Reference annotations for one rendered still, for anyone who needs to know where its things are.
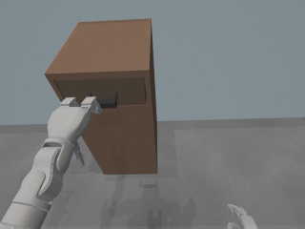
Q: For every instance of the robot right hand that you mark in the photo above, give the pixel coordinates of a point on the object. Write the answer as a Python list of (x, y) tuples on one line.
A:
[(245, 221)]

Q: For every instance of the robot left forearm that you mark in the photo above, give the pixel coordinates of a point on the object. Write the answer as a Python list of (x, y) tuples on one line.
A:
[(40, 187)]

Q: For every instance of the robot left hand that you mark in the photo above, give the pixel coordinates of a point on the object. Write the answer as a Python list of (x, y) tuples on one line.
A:
[(70, 120)]

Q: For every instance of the handle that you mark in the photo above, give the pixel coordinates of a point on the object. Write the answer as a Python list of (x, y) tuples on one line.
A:
[(107, 103)]

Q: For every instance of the drawer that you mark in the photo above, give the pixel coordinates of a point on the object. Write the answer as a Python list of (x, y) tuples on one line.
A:
[(130, 90)]

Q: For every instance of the cabinet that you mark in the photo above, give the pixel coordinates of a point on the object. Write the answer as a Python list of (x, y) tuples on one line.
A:
[(122, 140)]

